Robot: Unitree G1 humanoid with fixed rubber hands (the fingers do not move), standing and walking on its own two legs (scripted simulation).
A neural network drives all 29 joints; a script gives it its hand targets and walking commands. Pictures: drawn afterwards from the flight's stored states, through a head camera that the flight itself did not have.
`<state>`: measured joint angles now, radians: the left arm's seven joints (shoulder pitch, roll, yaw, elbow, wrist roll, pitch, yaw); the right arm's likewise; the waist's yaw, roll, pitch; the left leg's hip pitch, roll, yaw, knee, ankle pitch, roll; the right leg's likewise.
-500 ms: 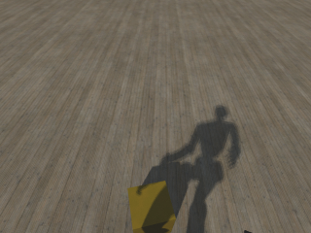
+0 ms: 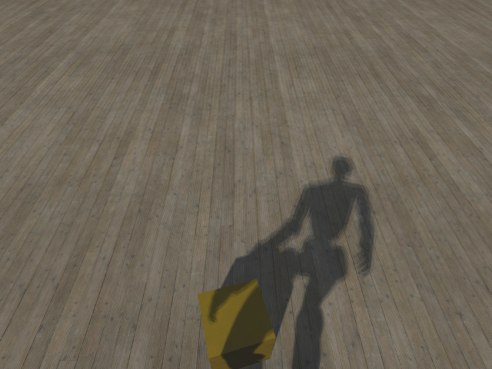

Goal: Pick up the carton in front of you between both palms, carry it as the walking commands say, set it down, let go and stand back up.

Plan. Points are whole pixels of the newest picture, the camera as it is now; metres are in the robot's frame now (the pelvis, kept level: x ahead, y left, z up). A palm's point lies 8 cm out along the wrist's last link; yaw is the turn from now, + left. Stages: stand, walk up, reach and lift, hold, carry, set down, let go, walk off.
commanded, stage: stand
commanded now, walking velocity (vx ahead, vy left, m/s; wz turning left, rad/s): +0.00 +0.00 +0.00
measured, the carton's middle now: (235, 327) +0.40 +0.02 -0.63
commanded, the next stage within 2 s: none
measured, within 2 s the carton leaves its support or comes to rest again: neither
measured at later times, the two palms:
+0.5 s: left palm out of the picture +0.03 +0.25 -0.12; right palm out of the picture -0.03 -0.25 -0.12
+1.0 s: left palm out of the picture -0.02 +0.24 -0.13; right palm out of the picture -0.08 -0.22 -0.13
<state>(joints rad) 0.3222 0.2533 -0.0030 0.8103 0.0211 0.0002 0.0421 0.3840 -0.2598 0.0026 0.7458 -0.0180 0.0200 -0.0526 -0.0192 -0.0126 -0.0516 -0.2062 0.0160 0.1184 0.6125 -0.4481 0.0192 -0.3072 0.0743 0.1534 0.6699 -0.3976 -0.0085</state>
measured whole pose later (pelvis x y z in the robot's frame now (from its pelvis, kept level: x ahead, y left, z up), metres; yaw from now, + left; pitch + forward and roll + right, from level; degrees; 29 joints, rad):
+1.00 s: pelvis -0.03 +0.01 +0.01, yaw -1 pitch -1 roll +0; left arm 0.31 0.17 -0.03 1.07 0.01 0.02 0.05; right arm 0.41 -0.18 0.02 1.03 -0.02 0.01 -0.05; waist -0.02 0.00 0.01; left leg -0.12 0.01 0.14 0.49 -0.35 0.04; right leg -0.22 0.05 0.17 0.53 -0.29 0.01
